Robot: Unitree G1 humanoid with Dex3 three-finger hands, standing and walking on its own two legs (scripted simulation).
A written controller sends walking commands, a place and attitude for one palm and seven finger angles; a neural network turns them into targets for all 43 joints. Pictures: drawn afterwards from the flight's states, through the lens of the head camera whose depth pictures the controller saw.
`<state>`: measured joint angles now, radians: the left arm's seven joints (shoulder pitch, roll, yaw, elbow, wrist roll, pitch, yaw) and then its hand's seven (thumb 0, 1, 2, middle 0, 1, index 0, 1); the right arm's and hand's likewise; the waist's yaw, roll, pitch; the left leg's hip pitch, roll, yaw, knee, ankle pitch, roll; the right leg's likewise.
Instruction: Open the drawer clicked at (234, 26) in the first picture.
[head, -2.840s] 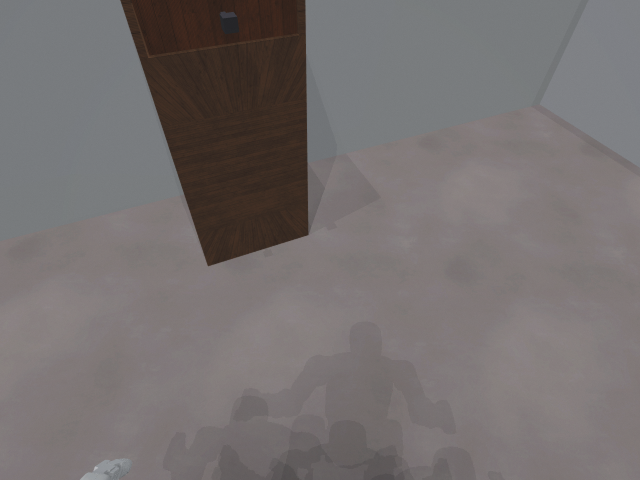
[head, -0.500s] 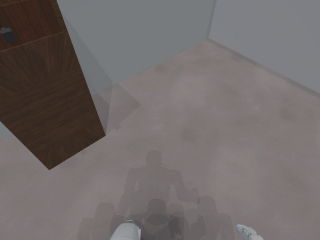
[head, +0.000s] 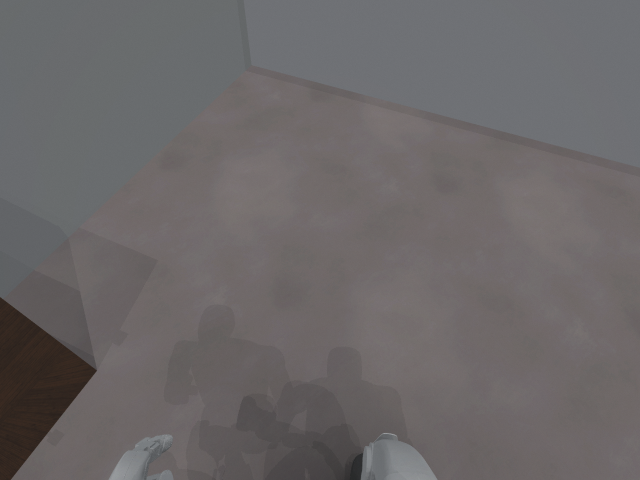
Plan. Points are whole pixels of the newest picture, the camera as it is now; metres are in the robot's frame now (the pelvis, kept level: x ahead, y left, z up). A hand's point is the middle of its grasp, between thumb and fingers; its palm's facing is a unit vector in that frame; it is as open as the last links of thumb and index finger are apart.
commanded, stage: walk to a spot facing it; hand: left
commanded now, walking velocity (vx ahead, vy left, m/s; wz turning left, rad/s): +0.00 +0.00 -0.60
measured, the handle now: out of the picture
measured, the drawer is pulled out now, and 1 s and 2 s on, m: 0.00 0.00 0.00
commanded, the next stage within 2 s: turn to face it in 1.78 s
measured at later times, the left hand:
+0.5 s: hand (189, 429) +0.21 +0.20 -0.18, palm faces -0.19 -0.96 -0.19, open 7.4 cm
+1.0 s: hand (244, 376) +0.29 +0.13 -0.16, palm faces -0.57 -0.79 -0.22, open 7.4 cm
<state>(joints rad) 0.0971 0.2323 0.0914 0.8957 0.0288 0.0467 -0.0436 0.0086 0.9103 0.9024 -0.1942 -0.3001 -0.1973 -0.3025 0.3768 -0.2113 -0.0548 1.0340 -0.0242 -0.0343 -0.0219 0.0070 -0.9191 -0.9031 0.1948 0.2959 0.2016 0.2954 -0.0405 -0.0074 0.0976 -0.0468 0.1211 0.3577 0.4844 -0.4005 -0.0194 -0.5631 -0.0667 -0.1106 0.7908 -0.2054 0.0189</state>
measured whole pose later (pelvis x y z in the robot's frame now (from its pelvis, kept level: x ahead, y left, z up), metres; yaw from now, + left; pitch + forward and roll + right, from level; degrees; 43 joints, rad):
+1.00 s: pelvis +0.08 +0.03 -0.01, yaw -36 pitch +0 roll -1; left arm 0.14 0.22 0.08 0.90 0.02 0.07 -0.03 0.01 0.91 0.90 -0.20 -0.30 -0.20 -0.30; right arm 0.30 -0.20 -0.07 0.96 -0.02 0.01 -0.01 0.01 -0.91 -0.90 0.20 0.30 0.21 0.30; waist -0.03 0.02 0.09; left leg -0.18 0.19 0.38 0.63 -0.41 -0.03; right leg -0.33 -0.03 -0.10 0.67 -0.34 0.03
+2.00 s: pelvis +0.14 -0.08 -0.02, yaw -69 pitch +0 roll +0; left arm 0.09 0.21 0.06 0.92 0.02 0.00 -0.01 0.01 0.91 0.90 -0.20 -0.30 -0.20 -0.30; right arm 0.35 -0.20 -0.06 1.02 0.00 0.02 -0.02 0.01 -0.91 -0.90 0.20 0.30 0.20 0.30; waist -0.05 0.04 0.12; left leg -0.21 0.18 0.21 0.89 -0.54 -0.05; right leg -0.40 -0.03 -0.12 0.68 -0.23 -0.04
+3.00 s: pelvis +0.10 -0.12 +0.00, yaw -35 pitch -1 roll +2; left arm 0.18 0.16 0.03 0.88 0.02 0.03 0.02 0.01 0.90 0.90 -0.20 -0.30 -0.21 -0.30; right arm 0.21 -0.28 -0.11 0.93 -0.02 0.08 0.02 0.01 -0.91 -0.90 0.20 0.30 0.20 0.30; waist -0.02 0.06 0.03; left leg -0.53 -0.04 -0.05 1.03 -0.40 -0.04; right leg -0.24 -0.06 -0.09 0.55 -0.29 -0.02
